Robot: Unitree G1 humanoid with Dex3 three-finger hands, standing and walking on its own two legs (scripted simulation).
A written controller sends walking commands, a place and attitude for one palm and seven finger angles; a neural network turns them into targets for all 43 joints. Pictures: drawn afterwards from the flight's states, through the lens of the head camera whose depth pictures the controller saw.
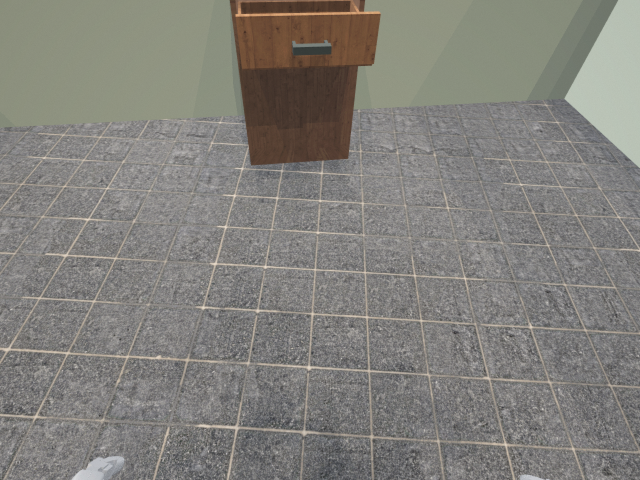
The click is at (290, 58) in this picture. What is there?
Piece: drawer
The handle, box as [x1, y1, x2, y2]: [292, 40, 331, 55]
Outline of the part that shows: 331,46 330,43 328,43 326,40 324,40 323,43 296,44 294,41 292,41 293,55 330,53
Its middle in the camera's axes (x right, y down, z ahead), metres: -0.03 -0.61 +1.23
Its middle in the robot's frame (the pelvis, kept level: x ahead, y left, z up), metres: +1.33 +0.10 -0.05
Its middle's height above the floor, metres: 0.72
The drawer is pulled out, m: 0.30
